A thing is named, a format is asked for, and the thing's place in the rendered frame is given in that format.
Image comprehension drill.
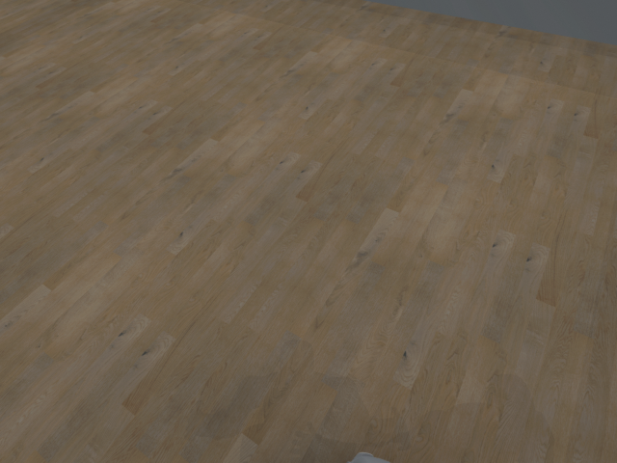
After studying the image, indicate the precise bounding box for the robot right shin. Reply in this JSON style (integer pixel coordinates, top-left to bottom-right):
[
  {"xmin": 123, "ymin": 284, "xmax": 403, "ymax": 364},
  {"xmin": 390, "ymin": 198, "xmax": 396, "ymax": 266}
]
[{"xmin": 353, "ymin": 452, "xmax": 374, "ymax": 460}]

